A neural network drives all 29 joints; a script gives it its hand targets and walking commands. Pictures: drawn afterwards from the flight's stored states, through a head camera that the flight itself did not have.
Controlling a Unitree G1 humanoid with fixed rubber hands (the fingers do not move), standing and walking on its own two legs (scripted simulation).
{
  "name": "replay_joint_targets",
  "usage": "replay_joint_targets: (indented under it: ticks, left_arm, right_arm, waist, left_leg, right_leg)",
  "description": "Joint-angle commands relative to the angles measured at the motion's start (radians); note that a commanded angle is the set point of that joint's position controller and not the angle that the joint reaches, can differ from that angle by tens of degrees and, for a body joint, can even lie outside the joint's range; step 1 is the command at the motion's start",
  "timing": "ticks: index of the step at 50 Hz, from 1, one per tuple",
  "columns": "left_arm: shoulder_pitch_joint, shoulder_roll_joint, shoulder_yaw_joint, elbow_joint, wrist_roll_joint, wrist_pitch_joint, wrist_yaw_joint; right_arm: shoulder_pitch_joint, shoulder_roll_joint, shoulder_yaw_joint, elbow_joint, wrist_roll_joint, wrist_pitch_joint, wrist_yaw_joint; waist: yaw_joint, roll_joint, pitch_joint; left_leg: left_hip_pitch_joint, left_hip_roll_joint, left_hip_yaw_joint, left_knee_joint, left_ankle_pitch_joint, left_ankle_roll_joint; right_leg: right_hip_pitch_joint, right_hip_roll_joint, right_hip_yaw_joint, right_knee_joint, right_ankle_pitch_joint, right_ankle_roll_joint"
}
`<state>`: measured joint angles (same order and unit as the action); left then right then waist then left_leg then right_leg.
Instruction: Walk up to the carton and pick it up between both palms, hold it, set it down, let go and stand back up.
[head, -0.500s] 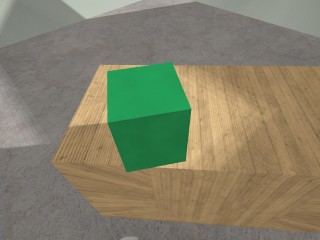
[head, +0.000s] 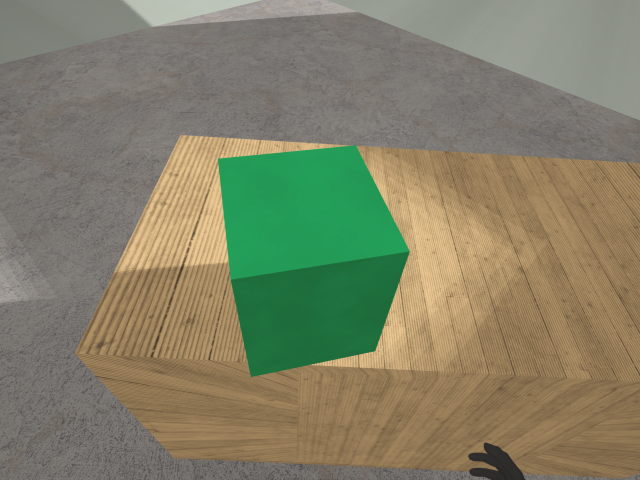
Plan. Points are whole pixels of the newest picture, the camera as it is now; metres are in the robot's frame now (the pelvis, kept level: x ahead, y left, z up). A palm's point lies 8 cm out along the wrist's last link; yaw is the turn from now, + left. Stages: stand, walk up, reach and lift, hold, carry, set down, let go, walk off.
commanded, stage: walk up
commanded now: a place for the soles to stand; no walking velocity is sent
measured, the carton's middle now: (302, 262) +0.42 +0.04 +0.02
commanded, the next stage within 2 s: reach and lift in 1.42 s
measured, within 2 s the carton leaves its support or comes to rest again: neither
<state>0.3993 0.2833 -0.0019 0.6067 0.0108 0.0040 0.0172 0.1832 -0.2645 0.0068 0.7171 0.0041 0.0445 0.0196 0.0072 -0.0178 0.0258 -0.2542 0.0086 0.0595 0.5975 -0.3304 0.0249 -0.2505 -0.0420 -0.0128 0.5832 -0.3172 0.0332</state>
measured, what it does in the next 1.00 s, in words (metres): stands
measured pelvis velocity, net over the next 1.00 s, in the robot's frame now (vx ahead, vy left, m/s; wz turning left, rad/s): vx -0.02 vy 0.01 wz -0.09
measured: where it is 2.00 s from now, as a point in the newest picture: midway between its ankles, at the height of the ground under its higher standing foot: outside the picture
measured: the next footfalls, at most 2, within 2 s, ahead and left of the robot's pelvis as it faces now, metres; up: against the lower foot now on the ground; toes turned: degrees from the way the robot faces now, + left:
none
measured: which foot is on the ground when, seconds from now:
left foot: down 0.00-1.00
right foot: down 0.00-1.00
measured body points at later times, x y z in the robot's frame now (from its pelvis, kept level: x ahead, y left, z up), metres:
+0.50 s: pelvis -0.01 +0.01 +0.00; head +0.01 +0.01 +0.45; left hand +0.09 +0.28 -0.10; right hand +0.10 -0.26 -0.11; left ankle -0.01 +0.10 -0.73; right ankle +0.00 -0.14 -0.73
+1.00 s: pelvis -0.02 +0.01 +0.00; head -0.01 +0.01 +0.45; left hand +0.10 +0.27 -0.10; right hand +0.06 -0.27 -0.11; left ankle -0.01 +0.10 -0.73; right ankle +0.00 -0.14 -0.73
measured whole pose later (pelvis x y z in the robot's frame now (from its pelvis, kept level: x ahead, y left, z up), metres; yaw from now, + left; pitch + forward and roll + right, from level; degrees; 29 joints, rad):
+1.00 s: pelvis -0.02 +0.01 +0.00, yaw -5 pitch -2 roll +0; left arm 0.34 0.30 0.02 0.62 0.01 0.00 0.01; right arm 0.24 -0.30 0.00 0.71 0.00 0.05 0.03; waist -0.01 0.00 0.05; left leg -0.25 0.03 0.15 0.57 -0.30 0.03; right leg -0.29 -0.02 0.08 0.58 -0.26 0.04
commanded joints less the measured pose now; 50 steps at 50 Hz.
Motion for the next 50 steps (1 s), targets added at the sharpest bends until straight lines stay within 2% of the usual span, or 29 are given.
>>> replay_joint_targets:
  ticks: [1, 4, 7, 23, 30, 32, 35, 50]
  left_arm:
    - [0.047, 0.126, 0.051, -0.074, -0.001, -0.019, 0.007]
    - [0.034, 0.128, 0.053, -0.075, 0.001, -0.023, 0.008]
    - [0.011, 0.128, 0.055, -0.080, 0.001, -0.022, 0.009]
    - [-0.013, 0.142, 0.065, -0.068, 0.001, -0.023, 0.007]
    - [-0.009, 0.148, 0.066, -0.064, 0.003, -0.028, 0.005]
    - [-0.020, 0.157, 0.066, -0.066, -0.001, -0.029, 0.006]
    - [-0.016, 0.159, 0.065, -0.063, -0.001, -0.028, 0.006]
    - [-0.032, 0.149, 0.068, -0.065, 0.002, -0.022, 0.002]
  right_arm:
    - [-0.001, -0.159, -0.039, -0.062, 0.003, -0.023, -0.001]
    - [-0.004, -0.162, -0.041, -0.068, -0.001, -0.028, 0.002]
    - [-0.003, -0.163, -0.043, -0.073, -0.002, -0.028, 0.005]
    - [0.026, -0.168, -0.048, -0.080, -0.009, -0.021, 0.014]
    - [0.041, -0.166, -0.048, -0.081, -0.013, -0.023, 0.014]
    - [0.034, -0.172, -0.047, -0.082, -0.010, -0.023, 0.012]
    - [0.043, -0.175, -0.047, -0.080, -0.012, -0.022, 0.011]
    - [0.038, -0.191, -0.046, -0.085, -0.008, -0.017, 0.008]
  waist:
    - [-0.002, 0.058, -0.003]
    - [-0.003, 0.042, -0.041]
    - [-0.006, 0.037, -0.062]
    - [-0.016, 0.025, -0.006]
    - [-0.021, 0.009, -0.018]
    - [-0.021, 0.003, -0.019]
    - [-0.021, -0.002, -0.044]
    - [-0.015, 0.033, 0.017]
  left_leg:
    - [-0.006, 0.119, -0.136, -0.150, 0.261, 0.062]
    - [0.024, 0.114, -0.114, -0.136, 0.317, 0.060]
    - [0.033, 0.114, -0.105, -0.136, 0.314, 0.059]
    - [0.007, 0.108, -0.088, -0.179, 0.086, 0.051]
    - [0.037, 0.102, -0.068, -0.155, 0.099, 0.043]
    - [0.050, 0.105, -0.060, -0.134, 0.189, 0.041]
    - [0.073, 0.106, -0.051, -0.120, 0.204, 0.041]
    - [-0.025, 0.144, -0.054, -0.200, -0.061, 0.050]
  right_leg:
    - [0.010, -0.038, 0.045, -0.060, 0.210, -0.049]
    - [0.034, -0.045, 0.047, -0.054, 0.264, -0.054]
    - [0.048, -0.045, 0.045, -0.049, 0.267, -0.055]
    - [-0.005, -0.040, 0.083, -0.085, 0.161, -0.055]
    - [-0.030, -0.046, 0.117, -0.097, 0.175, -0.062]
    - [-0.033, -0.055, 0.128, -0.090, 0.255, -0.064]
    - [-0.030, -0.056, 0.136, -0.084, 0.271, -0.068]
    - [-0.059, -0.005, 0.145, -0.069, 0.117, -0.061]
